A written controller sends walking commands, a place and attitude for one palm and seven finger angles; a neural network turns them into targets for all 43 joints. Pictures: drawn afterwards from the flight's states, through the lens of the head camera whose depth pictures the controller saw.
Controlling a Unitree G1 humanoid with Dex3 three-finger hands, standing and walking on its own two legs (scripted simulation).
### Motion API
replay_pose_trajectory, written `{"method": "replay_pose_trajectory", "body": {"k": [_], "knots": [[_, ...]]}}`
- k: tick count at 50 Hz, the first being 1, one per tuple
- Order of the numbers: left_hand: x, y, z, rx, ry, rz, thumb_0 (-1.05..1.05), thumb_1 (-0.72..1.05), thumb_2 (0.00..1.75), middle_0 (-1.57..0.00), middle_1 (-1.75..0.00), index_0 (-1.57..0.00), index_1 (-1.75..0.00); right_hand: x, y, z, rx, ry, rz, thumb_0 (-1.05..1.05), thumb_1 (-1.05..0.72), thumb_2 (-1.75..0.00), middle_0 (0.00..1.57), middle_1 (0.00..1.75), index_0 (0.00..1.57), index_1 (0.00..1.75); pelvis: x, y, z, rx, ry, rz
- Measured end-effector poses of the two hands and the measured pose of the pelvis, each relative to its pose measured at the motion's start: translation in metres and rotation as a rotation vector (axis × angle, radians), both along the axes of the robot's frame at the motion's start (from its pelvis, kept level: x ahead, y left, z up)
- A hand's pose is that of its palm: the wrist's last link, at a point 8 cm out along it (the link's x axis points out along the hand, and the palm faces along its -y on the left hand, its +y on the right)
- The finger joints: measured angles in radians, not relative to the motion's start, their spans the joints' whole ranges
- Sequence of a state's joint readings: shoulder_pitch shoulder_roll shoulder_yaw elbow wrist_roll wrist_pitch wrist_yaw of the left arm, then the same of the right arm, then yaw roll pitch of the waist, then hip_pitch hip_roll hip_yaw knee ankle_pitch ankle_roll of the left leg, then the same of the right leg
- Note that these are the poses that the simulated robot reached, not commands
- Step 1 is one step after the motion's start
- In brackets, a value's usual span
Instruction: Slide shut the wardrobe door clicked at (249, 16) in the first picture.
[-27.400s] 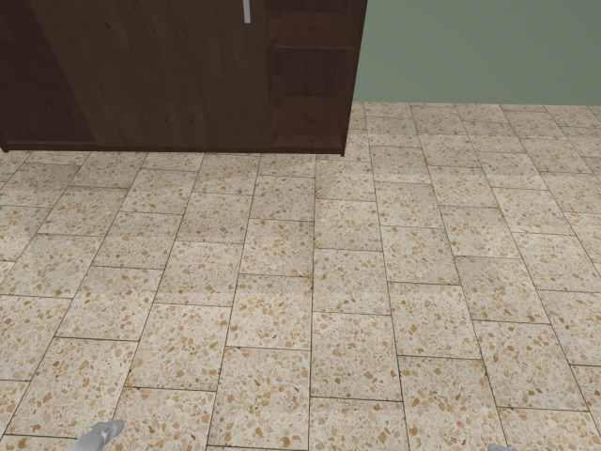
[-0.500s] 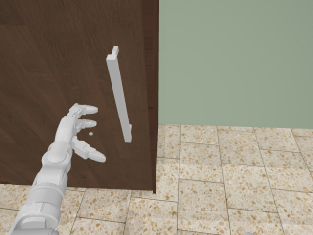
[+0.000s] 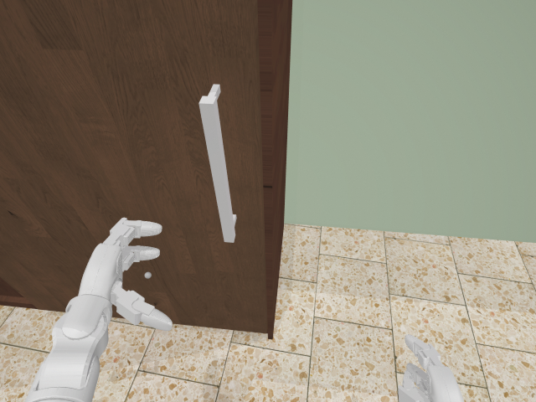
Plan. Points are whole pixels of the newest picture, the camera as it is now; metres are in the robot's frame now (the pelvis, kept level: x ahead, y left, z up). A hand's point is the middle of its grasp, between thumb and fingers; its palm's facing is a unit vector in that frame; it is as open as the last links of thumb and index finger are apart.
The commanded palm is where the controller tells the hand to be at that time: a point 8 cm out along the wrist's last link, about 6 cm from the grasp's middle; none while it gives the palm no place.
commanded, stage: draw the hand back to the body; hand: left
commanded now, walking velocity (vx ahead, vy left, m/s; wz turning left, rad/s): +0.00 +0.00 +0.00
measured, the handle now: (223, 175) +0.47 +0.12 +0.09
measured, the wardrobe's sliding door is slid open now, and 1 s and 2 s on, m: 0.00 0.00 0.00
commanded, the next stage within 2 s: step back with the hand held close in 1.70 s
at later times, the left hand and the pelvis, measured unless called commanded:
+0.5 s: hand (119, 278) +0.25 +0.23 +0.09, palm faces +0.06 -1.00 -0.03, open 14.7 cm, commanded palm +0.22 +0.27 +0.11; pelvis +0.01 +0.00 +0.00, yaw +0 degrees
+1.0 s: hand (54, 285) +0.21 +0.27 +0.14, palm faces +0.41 -0.85 -0.32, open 12.0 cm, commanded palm +0.17 +0.30 +0.16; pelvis +0.01 +0.02 +0.01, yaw +1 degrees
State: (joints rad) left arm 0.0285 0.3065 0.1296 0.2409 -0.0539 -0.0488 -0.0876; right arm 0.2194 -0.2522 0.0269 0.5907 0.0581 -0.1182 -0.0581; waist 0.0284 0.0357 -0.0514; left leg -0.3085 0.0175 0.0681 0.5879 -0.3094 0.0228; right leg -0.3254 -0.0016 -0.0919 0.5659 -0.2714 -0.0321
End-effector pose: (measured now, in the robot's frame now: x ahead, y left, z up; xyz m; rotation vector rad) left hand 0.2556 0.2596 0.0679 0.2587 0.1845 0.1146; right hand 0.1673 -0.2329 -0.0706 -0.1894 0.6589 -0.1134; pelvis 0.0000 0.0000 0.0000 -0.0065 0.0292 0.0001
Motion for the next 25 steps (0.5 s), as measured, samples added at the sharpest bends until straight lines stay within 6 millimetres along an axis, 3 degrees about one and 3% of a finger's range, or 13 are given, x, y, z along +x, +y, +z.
{"method": "replay_pose_trajectory", "body": {"k": [6,12,17,22,25], "knots": [[-0.012,0.0,0.003,0.017,-0.031,0.005,-0.01,-0.55,0.2,-0.25,-1.15,-0.26,-1.15,-0.003,0.0,-0.004,-0.009,0.004,0.014,0.01,-0.9,-0.9,0.2,0.3,0.2,0.3,-0.002,-0.002,-0.001,0.0,-0.008,0.01],[0.001,0.001,0.021,-0.246,-0.224,-0.033,-0.01,-0.55,0.2,-0.25,-1.15,-0.26,-1.15,-0.012,-0.001,-0.009,-0.034,0.011,0.004,0.01,-0.9,-0.9,0.2,0.3,0.2,0.3,-0.003,-0.004,-0.002,-0.006,-0.014,0.017],[0.003,0.006,0.036,-0.2,-0.265,-0.12,-0.01,-0.55,0.2,-0.25,-1.15,-0.26,-1.15,-0.018,-0.004,-0.007,-0.015,-0.017,-0.021,0.02,-0.9,-0.9,0.2,0.3,0.2,0.3,0.003,-0.003,-0.002,-0.002,-0.008,-0.001],[-0.015,0.013,0.024,-0.227,-0.146,-0.098,-0.01,-0.55,0.2,-0.25,-1.15,-0.26,-1.15,-0.018,-0.006,-0.004,-0.006,-0.044,-0.033,0.02,-0.9,-0.9,0.2,0.3,0.2,0.3,0.006,0.001,-0.001,-0.002,-0.009,-0.007],[-0.031,0.019,0.027,-0.228,-0.162,-0.053,-0.01,-0.55,0.2,-0.25,-1.15,-0.26,-1.15,-0.014,-0.005,0.0,-0.018,-0.062,-0.017,0.02,-0.9,-0.9,0.2,0.3,0.2,0.3,0.007,0.002,-0.001,-0.004,-0.015,-0.001]]}}
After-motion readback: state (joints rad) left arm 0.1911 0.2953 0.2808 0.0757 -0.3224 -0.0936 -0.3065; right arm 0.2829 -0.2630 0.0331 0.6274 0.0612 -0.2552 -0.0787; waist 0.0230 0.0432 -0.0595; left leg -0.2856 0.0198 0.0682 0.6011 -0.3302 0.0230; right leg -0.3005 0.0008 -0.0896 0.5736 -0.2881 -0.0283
